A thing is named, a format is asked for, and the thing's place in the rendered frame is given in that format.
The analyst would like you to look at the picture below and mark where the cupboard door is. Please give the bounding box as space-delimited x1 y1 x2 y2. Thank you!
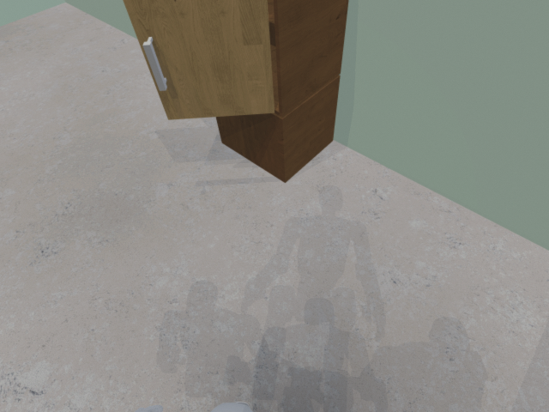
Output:
123 0 275 120

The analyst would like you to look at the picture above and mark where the handle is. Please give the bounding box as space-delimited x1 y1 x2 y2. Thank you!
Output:
142 37 167 91

